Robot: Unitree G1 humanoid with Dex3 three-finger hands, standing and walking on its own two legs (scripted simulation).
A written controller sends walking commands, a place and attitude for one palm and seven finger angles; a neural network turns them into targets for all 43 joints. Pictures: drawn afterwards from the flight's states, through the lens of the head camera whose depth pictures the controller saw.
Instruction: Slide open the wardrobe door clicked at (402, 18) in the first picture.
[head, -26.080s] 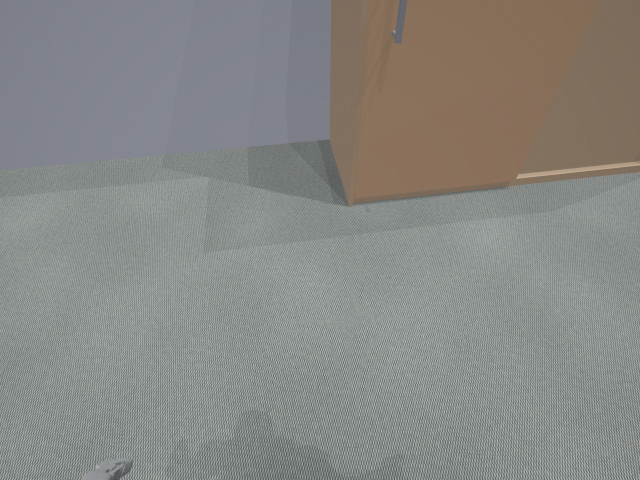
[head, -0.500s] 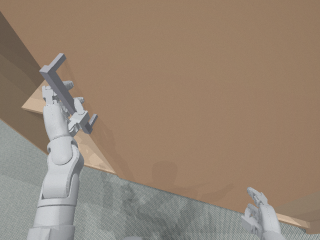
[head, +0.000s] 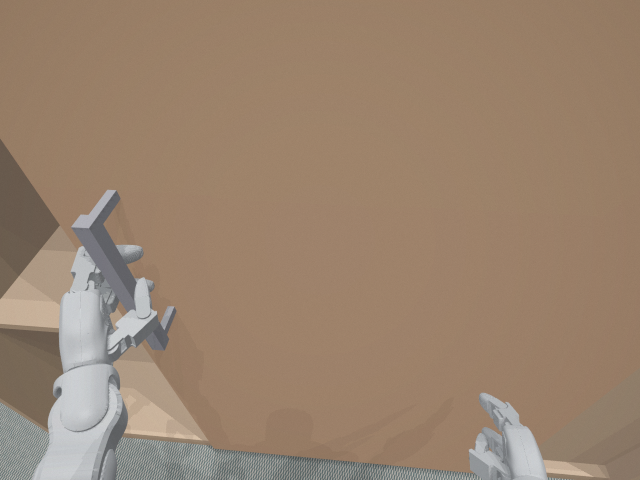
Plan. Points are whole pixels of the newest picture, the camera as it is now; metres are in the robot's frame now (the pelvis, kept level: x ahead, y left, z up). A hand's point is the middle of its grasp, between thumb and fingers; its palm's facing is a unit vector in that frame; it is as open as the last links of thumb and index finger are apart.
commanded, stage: stop walking and hold the door there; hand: left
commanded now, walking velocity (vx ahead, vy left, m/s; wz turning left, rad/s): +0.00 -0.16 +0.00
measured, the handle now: (137, 280) +0.30 +0.26 +0.11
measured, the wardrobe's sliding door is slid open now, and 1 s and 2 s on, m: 0.47 0.47 0.47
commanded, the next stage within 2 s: none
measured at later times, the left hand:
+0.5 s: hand (147, 313) +0.26 +0.23 +0.11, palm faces +0.41 -0.89 -0.22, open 6.2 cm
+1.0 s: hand (146, 314) +0.25 +0.23 +0.11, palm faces +0.37 -0.91 -0.19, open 6.1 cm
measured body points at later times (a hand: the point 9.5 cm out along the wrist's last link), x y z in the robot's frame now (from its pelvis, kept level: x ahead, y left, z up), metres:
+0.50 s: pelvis -0.03 +0.01 +0.01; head -0.06 -0.01 +0.46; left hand +0.23 +0.27 +0.13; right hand +0.12 -0.24 -0.09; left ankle +0.01 +0.11 -0.73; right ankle +0.01 -0.09 -0.73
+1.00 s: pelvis -0.01 +0.04 +0.01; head -0.04 +0.01 +0.46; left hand +0.23 +0.27 +0.12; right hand +0.18 -0.18 -0.08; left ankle +0.01 +0.11 -0.73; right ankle +0.01 -0.09 -0.73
